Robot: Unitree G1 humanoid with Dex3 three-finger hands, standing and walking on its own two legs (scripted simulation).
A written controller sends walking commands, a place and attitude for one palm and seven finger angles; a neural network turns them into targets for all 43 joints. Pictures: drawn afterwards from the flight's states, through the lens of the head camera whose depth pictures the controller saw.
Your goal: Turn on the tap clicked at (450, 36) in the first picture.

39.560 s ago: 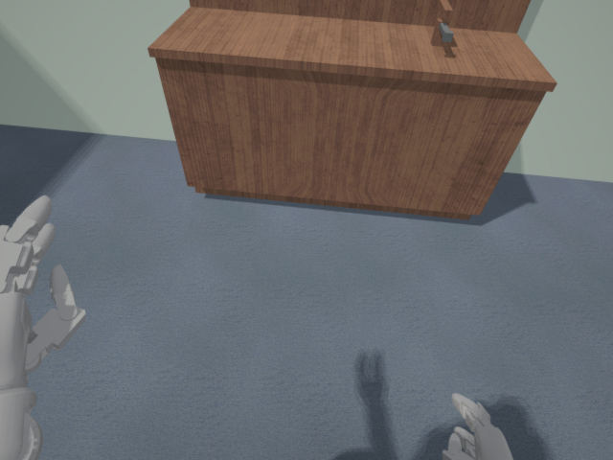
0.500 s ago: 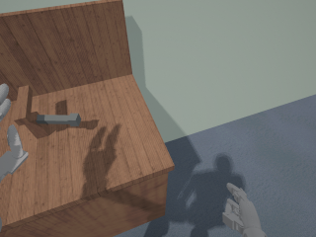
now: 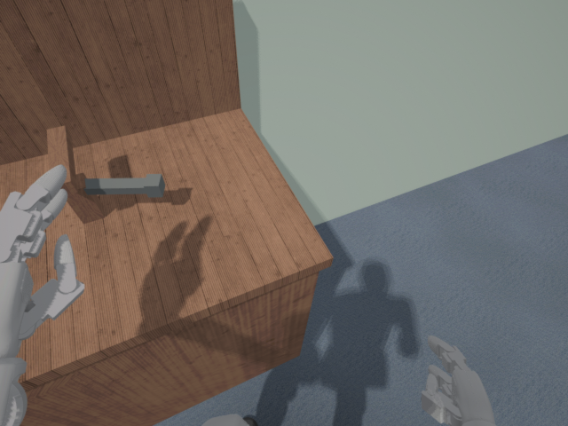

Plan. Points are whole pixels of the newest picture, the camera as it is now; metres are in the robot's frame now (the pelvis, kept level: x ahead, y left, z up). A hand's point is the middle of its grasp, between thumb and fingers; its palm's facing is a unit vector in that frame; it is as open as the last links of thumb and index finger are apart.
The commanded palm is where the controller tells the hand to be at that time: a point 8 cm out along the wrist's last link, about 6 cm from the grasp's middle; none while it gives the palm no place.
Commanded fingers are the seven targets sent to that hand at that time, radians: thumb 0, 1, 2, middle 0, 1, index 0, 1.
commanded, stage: come to a stop and stand still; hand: left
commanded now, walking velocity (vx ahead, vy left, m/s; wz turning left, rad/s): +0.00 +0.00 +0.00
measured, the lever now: (154, 185) +0.47 +0.24 +0.04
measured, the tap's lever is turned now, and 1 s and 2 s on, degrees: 68 68 68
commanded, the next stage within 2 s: none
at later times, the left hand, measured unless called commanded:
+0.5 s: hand out of the picture +0.12 +0.32 +0.16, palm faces +0.49 -0.79 -0.36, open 7.4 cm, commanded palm +0.06 +0.34 +0.18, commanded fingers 0.00 0.90 0.90 -0.20 -0.30 -0.20 -0.30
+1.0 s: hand out of the picture -0.03 +0.43 +0.16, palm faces +0.53 -0.74 -0.41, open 7.4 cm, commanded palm -0.08 +0.41 +0.18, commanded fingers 0.00 0.90 0.90 -0.20 -0.30 -0.20 -0.30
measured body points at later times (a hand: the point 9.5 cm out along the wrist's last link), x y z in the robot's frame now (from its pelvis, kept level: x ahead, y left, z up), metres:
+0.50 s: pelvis -0.07 +0.05 -0.04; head -0.09 +0.08 +0.40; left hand +0.09 +0.36 +0.18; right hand +0.15 -0.15 -0.09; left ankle +0.08 +0.10 -0.72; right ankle +0.03 -0.13 -0.73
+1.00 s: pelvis -0.23 +0.13 -0.01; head -0.23 +0.14 +0.44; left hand -0.06 +0.46 +0.18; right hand -0.06 -0.09 -0.09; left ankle -0.31 +0.28 -0.73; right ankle -0.15 +0.04 -0.72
